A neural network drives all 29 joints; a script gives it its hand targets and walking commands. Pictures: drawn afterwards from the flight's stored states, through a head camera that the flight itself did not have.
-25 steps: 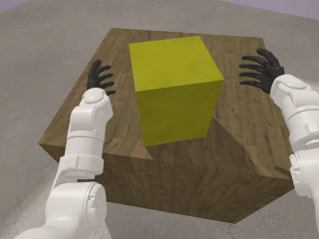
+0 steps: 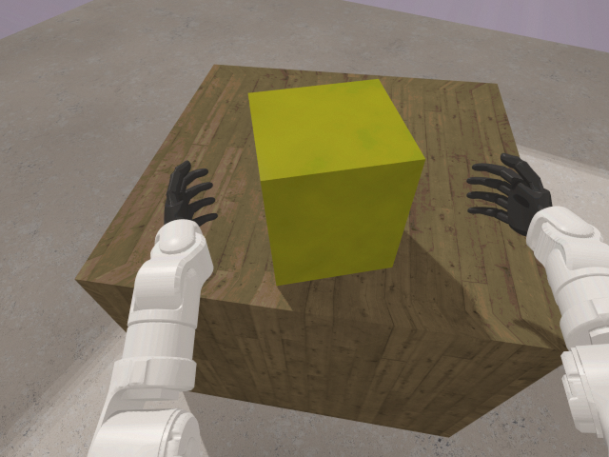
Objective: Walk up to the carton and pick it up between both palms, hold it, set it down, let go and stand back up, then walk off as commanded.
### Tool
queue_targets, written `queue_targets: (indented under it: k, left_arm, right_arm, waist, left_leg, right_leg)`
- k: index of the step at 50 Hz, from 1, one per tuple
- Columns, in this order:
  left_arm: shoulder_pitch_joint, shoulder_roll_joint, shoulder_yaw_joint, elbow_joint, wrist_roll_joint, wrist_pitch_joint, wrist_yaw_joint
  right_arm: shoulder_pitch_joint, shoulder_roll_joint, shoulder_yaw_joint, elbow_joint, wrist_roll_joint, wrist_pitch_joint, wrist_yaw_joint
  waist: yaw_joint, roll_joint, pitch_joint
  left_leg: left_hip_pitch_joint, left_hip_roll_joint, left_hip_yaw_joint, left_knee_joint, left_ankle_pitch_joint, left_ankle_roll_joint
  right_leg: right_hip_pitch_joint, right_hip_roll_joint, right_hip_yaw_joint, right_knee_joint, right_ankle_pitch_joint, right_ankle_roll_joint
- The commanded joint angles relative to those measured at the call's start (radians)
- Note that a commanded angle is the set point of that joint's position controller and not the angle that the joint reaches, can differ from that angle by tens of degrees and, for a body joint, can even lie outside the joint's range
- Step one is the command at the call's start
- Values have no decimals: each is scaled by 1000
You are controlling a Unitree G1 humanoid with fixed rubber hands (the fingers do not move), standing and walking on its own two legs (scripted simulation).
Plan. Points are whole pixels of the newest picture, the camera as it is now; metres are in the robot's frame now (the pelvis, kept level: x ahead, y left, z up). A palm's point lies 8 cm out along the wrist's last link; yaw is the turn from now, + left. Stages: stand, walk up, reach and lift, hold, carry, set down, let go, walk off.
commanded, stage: set down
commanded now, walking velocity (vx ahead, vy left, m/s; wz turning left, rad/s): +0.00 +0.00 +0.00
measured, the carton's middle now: (325, 186) +0.53 +0.02 +0.04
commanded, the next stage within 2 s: none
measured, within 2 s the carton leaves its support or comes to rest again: neither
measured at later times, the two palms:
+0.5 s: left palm (184, 266) +0.33 +0.19 +0.09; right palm (544, 261) +0.39 -0.27 +0.07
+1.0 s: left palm (191, 309) +0.29 +0.18 +0.04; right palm (550, 307) +0.35 -0.29 +0.02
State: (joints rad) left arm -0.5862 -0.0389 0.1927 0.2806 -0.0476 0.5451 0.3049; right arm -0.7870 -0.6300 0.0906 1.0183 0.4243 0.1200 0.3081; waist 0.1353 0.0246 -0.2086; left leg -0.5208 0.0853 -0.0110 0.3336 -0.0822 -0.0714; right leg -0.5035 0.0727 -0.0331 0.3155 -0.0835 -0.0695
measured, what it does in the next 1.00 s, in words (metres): stands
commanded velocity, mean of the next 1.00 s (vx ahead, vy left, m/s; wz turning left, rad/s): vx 0.00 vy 0.00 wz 0.00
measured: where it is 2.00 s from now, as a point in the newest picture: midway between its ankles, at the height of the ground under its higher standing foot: outside the picture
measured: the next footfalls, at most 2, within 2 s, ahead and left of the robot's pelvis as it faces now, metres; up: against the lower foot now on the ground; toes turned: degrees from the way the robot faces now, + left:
none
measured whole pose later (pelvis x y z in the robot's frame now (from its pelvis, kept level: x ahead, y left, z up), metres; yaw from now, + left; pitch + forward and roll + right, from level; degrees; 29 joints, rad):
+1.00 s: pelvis +0.01 +0.00 +0.00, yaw +0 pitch +14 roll +0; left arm -0.09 -0.10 0.01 0.18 0.01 0.18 0.30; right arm -0.29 -0.62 0.03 0.98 0.45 -0.27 0.41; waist 0.14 -0.01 -0.20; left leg -0.47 0.09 -0.01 0.33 -0.11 -0.07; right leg -0.46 0.07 -0.03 0.32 -0.11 -0.07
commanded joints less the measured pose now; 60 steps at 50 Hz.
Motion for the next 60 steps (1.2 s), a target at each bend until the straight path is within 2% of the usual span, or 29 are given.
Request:
queue_targets:
  k: [1,9,12,17,19,22,23,24,25,27,30,32,33,39,40,42,43,44,46,49,50,51,52,53,54,55,56,57,60]
  left_arm:
    - [-238,11,-107,-366,10,-58,4]
    - [-61,-63,-151,-375,21,-111,-4]
    - [-93,-30,-148,-396,28,-129,9]
    - [40,-74,-162,-381,44,-169,-1]
    - [-26,-48,-169,-419,33,-192,-1]
    - [44,-87,-190,-396,33,-216,9]
    - [97,-127,-220,-404,48,-220,7]
    - [69,-83,-197,-340,41,-218,0]
    - [81,-100,-224,-355,39,-224,-4]
    - [117,-87,-197,-359,48,-244,-4]
    - [135,-114,-236,-410,41,-283,3]
    - [172,-75,-204,-410,55,-294,4]
    - [210,-115,-221,-409,66,-299,2]
    - [291,-106,-242,-421,71,-350,-9]
    - [247,-105,-253,-443,73,-365,0]
    - [318,-117,-253,-449,64,-383,2]
    - [341,-119,-274,-453,75,-390,2]
    - [329,-115,-263,-378,76,-393,-15]
    - [311,-119,-274,-474,83,-417,9]
    - [395,-117,-288,-363,86,-417,-14]
    - [363,-83,-266,-438,97,-430,-9]
    - [417,-82,-257,-374,110,-432,-32]
    - [395,-84,-252,-542,90,-464,-2]
    - [423,-83,-246,-432,101,-460,-21]
    - [434,-101,-258,-517,94,-493,-1]
    - [525,-101,-268,-403,117,-476,-25]
    - [521,-97,-254,-424,122,-488,-20]
    - [497,-121,-273,-423,115,-489,-22]
    - [535,-104,-272,-407,114,-496,-27]
  right_arm:
    - [-362,-262,-102,-304,8,-84,12]
    - [-186,-255,-143,-283,6,-156,29]
    - [-213,-271,-130,-276,5,-168,39]
    - [-35,-238,-131,-242,2,-209,52]
    - [-119,-276,-169,-307,-6,-240,52]
    - [-50,-248,-148,-239,4,-249,68]
    - [0,-264,-164,-235,-14,-260,80]
    - [-48,-239,-145,-245,2,-256,80]
    - [-18,-235,-170,-234,-7,-266,82]
    - [40,-254,-157,-260,-10,-290,77]
    - [82,-275,-175,-232,-8,-324,95]
    - [96,-236,-152,-278,9,-339,83]
    - [145,-251,-150,-216,2,-348,91]
    - [191,-265,-143,-249,44,-409,75]
    - [143,-264,-178,-260,42,-416,84]
    - [203,-240,-150,-277,46,-435,88]
    - [260,-244,-132,-243,61,-445,94]
    - [256,-235,-127,-176,34,-430,88]
    - [242,-261,-131,-204,63,-448,113]
    - [350,-218,-134,-167,54,-444,97]
    - [323,-260,-147,-222,49,-457,97]
    - [366,-214,-135,-200,34,-456,80]
    - [342,-264,-168,-290,63,-483,90]
    - [359,-256,-137,-230,54,-488,79]
    - [327,-271,-152,-286,93,-517,93]
    - [418,-236,-109,-189,87,-505,79]
    - [391,-268,-99,-205,108,-517,80]
    - [376,-262,-105,-198,90,-523,83]
    - [450,-251,-94,-200,98,-527,89]
  waist:
    - [-56,-186,-468]
    - [-97,-193,-437]
    - [-81,-189,-381]
    - [-106,-214,-338]
    - [-98,-217,-397]
    - [-106,-211,-346]
    - [-115,-180,-329]
    - [-92,-234,-296]
    - [-115,-220,-315]
    - [-99,-257,-347]
    - [-118,-221,-313]
    - [-93,-244,-294]
    - [-117,-251,-301]
    - [-116,-254,-311]
    - [-124,-207,-305]
    - [-94,-248,-315]
    - [-109,-208,-301]
    - [-108,-250,-262]
    - [-92,-203,-281]
    - [-137,-250,-222]
    - [-112,-237,-245]
    - [-124,-250,-228]
    - [-111,-216,-325]
    - [-123,-255,-263]
    - [-94,-212,-320]
    - [-120,-220,-273]
    - [-96,-220,-276]
    - [-127,-220,-255]
    - [-123,-263,-191]
  left_leg:
    - [231,-81,11,45,116,50]
    - [296,-78,-12,44,166,63]
    - [288,-88,9,36,100,54]
    - [298,-84,1,40,112,64]
    - [282,-86,3,47,117,74]
    - [295,-79,5,22,41,74]
    - [333,-74,-9,26,63,70]
    - [316,-71,7,40,68,76]
    - [333,-74,2,38,62,76]
    - [321,-82,2,47,109,80]
    - [330,-76,5,44,53,74]
    - [303,-88,16,54,50,74]
    - [308,-83,11,51,69,76]
    - [304,-99,12,64,111,78]
    - [293,-95,4,61,85,73]
    - [281,-93,9,63,87,79]
    - [321,-85,5,77,120,70]
    - [310,-88,7,64,88,78]
    - [343,-79,6,73,85,71]
    - [311,-85,4,71,49,79]
    - [311,-87,1,71,45,73]
    - [308,-94,6,74,43,77]
    - [355,-86,2,76,133,67]
    - [320,-91,-1,82,138,67]
    - [330,-80,-7,96,193,69]
    - [333,-89,-3,100,177,64]
    - [328,-86,-4,108,173,60]
    - [337,-84,-8,99,166,52]
    - [332,-84,-5,91,149,59]
  right_leg:
    - [471,-41,90,41,201,31]
    - [481,-48,85,38,267,21]
    - [422,-45,86,29,152,31]
    - [444,-55,96,33,173,27]
    - [425,-61,102,36,176,33]
    - [373,-54,96,13,10,29]
    - [351,-46,88,2,17,14]
    - [324,-44,87,2,18,19]
    - [314,-52,83,-5,20,15]
    - [367,-56,89,28,157,26]
    - [317,-56,79,20,44,21]
    - [340,-70,109,18,61,29]
    - [360,-67,96,14,75,25]
    - [395,-71,112,33,203,43]
    - [359,-72,109,38,155,37]
    - [369,-64,103,28,122,33]
    - [353,-64,95,38,159,27]
    - [341,-69,105,17,125,31]
    - [284,-52,78,19,57,17]
    - [312,-68,103,0,49,20]
    - [332,-75,111,17,62,24]
    - [350,-87,117,10,104,38]
    - [339,-62,93,44,179,28]
    - [361,-64,87,51,249,40]
    - [372,-50,82,71,284,30]
    - [402,-70,106,47,320,33]
    - [408,-68,111,72,330,34]
    - [379,-56,88,51,262,32]
    - [377,-54,94,53,260,36]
